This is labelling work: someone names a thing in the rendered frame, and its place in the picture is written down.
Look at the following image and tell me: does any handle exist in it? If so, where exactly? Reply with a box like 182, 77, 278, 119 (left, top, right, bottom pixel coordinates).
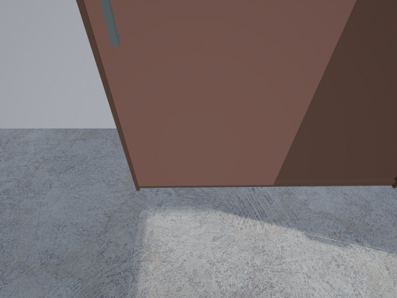
100, 0, 120, 47

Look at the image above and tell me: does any wardrobe door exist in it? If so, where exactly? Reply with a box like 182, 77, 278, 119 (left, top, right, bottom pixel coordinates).
276, 0, 397, 179
84, 0, 356, 186

